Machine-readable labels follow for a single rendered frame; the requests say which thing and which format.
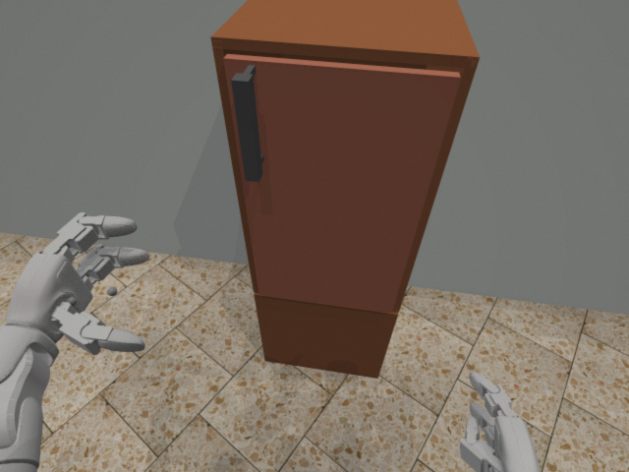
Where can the robot left forearm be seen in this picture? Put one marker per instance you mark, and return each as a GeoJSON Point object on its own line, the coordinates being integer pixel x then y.
{"type": "Point", "coordinates": [26, 355]}

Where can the handle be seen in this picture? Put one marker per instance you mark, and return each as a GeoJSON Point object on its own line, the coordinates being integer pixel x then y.
{"type": "Point", "coordinates": [246, 113]}

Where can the right robot hand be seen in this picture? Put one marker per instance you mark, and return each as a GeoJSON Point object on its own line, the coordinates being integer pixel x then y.
{"type": "Point", "coordinates": [507, 435]}

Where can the cupboard door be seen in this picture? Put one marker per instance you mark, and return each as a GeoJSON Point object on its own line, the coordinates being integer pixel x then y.
{"type": "Point", "coordinates": [349, 151]}

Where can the left robot hand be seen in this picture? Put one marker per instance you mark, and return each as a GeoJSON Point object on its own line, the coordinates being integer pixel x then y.
{"type": "Point", "coordinates": [39, 299]}

